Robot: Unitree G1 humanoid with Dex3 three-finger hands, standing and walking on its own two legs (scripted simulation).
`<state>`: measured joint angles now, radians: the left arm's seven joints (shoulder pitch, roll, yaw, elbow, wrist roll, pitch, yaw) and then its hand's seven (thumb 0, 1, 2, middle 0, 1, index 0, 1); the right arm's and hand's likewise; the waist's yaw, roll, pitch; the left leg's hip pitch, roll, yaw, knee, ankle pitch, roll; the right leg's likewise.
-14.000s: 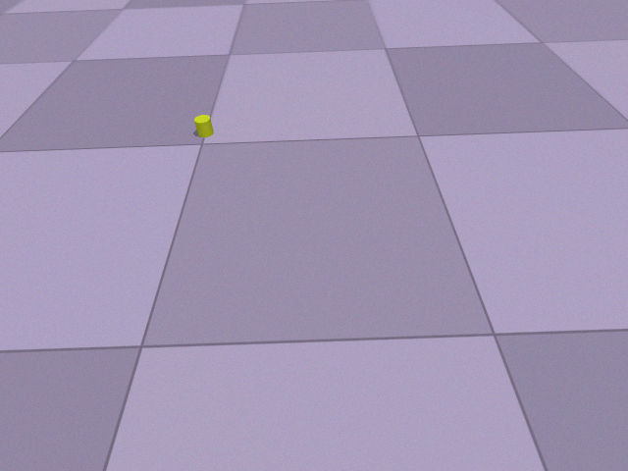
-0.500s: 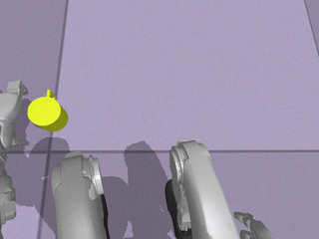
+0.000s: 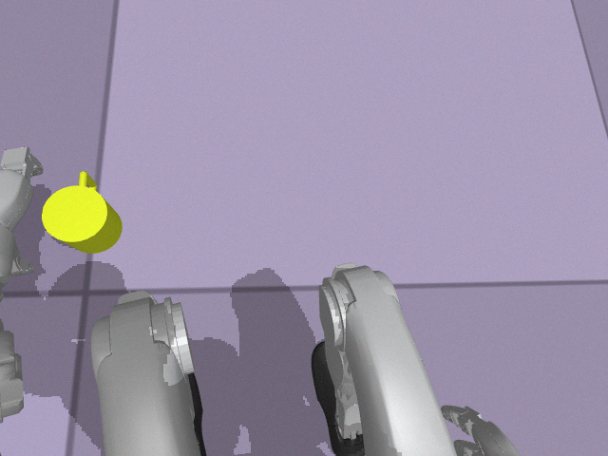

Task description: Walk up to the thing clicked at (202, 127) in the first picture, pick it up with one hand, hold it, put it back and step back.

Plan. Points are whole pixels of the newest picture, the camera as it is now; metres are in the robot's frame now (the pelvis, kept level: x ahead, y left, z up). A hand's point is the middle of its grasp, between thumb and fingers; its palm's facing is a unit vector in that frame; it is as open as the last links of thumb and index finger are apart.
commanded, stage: rise first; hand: left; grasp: from above
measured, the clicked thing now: (86, 211) +0.48 +0.30 -0.28
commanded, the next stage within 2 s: approach in 0.52 s
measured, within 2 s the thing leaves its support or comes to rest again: neither
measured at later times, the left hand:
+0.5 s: hand (10, 227) +0.42 +0.35 -0.15, palm faces -0.44 -0.09 -0.89, open 14.2 cm
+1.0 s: hand (77, 205) +0.46 +0.28 -0.18, palm faces -0.37 -0.08 -0.92, open 14.3 cm
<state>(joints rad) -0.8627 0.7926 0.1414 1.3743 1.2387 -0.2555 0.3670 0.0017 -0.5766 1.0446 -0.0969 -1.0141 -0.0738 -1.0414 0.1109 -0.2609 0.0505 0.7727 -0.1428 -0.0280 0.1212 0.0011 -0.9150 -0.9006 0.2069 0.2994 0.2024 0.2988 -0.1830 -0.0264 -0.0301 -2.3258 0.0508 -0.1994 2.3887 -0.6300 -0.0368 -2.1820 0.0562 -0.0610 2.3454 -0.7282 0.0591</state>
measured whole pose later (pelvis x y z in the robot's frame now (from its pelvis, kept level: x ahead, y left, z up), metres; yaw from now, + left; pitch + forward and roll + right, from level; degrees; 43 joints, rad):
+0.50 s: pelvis +0.00 +0.00 +0.00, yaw +0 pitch +31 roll -8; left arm -0.87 0.80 0.13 1.39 1.24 -0.26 0.35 0.00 -0.58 1.05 -0.11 -1.00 -0.08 -1.03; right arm 0.12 -0.27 0.06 0.76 -0.14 -0.03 0.12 0.00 -0.92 -0.90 0.21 0.30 0.20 0.30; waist -0.19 -0.03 -0.03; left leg -2.32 0.05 -0.20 2.38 -0.62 -0.04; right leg -2.17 0.06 -0.07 2.33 -0.71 0.06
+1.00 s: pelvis +0.00 +0.00 -0.01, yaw -1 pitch +31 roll -8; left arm -0.96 0.72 0.08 1.48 1.29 -0.21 0.50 0.00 -0.57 1.03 -0.09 -1.00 -0.07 -1.02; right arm 0.11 -0.26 0.09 0.77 -0.17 -0.08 0.13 0.00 -0.91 -0.89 0.21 0.30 0.20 0.30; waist -0.25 -0.04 -0.02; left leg -2.35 0.05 -0.21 2.40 -0.61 -0.04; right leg -2.22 0.06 -0.07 2.35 -0.70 0.05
